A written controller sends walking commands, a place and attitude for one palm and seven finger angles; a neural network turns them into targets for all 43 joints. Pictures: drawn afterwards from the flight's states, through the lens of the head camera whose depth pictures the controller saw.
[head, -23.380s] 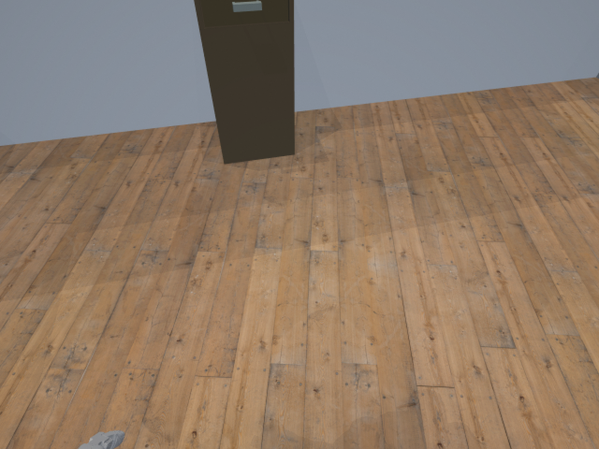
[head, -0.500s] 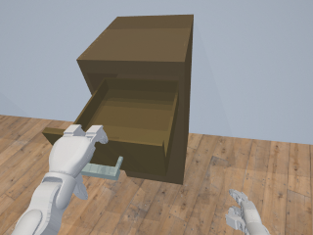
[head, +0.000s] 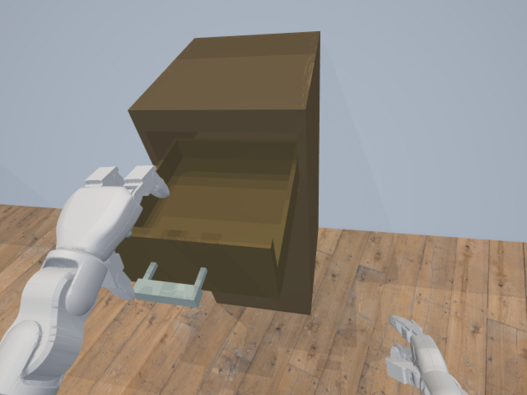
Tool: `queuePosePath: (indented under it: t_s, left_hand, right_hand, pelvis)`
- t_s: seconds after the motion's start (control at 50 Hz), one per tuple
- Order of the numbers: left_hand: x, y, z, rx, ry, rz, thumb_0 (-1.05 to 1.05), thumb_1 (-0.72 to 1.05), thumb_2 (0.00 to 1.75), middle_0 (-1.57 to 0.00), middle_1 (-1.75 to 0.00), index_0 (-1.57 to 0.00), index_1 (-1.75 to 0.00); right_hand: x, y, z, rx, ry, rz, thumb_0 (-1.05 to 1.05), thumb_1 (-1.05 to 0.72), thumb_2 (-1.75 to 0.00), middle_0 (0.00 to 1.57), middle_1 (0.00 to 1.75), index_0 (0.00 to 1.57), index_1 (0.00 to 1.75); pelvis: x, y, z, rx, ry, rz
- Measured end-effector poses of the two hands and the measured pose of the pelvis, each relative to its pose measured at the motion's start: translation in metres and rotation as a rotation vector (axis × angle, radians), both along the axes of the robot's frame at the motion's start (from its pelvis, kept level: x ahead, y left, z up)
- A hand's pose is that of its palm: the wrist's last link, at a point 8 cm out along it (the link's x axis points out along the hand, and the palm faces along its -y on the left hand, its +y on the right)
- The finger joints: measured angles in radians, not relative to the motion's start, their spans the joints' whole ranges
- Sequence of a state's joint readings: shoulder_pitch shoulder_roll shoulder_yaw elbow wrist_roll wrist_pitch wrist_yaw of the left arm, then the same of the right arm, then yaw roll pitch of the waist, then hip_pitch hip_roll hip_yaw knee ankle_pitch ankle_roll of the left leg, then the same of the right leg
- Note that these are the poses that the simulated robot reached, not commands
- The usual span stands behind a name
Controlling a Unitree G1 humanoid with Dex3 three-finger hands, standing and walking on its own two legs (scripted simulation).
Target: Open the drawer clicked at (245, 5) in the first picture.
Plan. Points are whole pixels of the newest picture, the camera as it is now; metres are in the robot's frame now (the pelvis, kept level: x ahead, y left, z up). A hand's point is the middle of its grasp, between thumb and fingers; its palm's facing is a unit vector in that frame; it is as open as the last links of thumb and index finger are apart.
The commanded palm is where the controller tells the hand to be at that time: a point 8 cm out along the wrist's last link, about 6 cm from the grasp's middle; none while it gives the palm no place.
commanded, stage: draw the hand back to the body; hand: left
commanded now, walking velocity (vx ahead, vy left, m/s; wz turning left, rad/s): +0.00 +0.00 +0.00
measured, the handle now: (172, 281) +0.28 +0.22 +0.01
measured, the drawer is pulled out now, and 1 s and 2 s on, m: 0.30 0.30 0.30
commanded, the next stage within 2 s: step back with the hand held close in 1.70 s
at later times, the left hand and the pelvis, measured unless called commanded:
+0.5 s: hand (107, 256) +0.23 +0.25 +0.15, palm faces +0.11 -0.06 -0.99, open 13.8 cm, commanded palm +0.19 +0.24 +0.20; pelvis +0.00 +0.00 +0.00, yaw +1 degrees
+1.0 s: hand (103, 251) +0.22 +0.22 +0.19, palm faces +0.41 -0.85 -0.32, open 12.9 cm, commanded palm +0.17 +0.26 +0.20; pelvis +0.02 +0.00 +0.00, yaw +1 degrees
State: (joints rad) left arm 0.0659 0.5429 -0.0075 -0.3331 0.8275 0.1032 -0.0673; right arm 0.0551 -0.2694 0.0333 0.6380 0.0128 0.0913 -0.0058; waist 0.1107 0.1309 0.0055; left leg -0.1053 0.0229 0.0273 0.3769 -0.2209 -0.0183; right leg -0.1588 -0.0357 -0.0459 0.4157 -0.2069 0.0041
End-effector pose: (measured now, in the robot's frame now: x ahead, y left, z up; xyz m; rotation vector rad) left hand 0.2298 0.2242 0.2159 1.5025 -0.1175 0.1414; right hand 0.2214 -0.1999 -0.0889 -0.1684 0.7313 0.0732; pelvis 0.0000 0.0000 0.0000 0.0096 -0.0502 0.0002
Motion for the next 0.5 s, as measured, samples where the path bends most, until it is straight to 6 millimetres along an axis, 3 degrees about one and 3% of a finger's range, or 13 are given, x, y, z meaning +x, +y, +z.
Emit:
queuePosePath:
  t_s: [0.12,0.2,0.28,0.38,0.5]
  left_hand:
    - [-0.001,0.014,-0.019,-0.024,0.097,0.074,0.0,-0.49,0.3,-0.31,-1.2,-0.32,-1.2]
    - [-0.006,0.01,-0.027,-0.027,0.127,0.036,0.0,-0.49,0.3,-0.32,-1.2,-0.32,-1.2]
    - [-0.016,0.004,-0.021,-0.016,0.077,-0.023,0.0,-0.49,0.3,-0.32,-1.2,-0.33,-1.2]
    - [-0.024,0.012,-0.011,-0.004,0.01,0.01,0.0,-0.49,0.3,-0.32,-1.2,-0.33,-1.2]
    - [-0.022,0.025,-0.017,-0.013,0.058,0.089,0.0,-0.49,0.3,-0.31,-1.2,-0.32,-1.2]
  right_hand:
    - [-0.003,0.0,-0.002,0.002,0.014,0.007,0.01,-0.9,-0.9,0.2,0.3,0.2,0.3]
    - [-0.005,-0.001,-0.002,-0.018,0.012,0.01,0.01,-0.9,-0.9,0.2,0.3,0.2,0.3]
    - [-0.006,-0.001,-0.001,-0.031,0.005,0.01,0.01,-0.9,-0.9,0.2,0.3,0.2,0.3]
    - [-0.004,0.002,-0.002,-0.022,0.011,0.019,0.01,-0.9,-0.9,0.2,0.3,0.2,0.3]
    - [-0.001,0.008,-0.002,-0.006,0.012,0.027,0.01,-0.9,-0.9,0.2,0.3,0.2,0.3]
  pelvis:
    - [-0.004,-0.001,0.0,0.001,0.004,0.001]
    - [-0.004,-0.001,-0.001,0.0,0.008,0.006]
    - [-0.001,0.0,-0.001,-0.003,0.007,0.007]
    - [-0.001,0.001,-0.001,-0.004,0.004,0.01]
    - [-0.004,0.002,-0.001,-0.002,0.006,0.011]
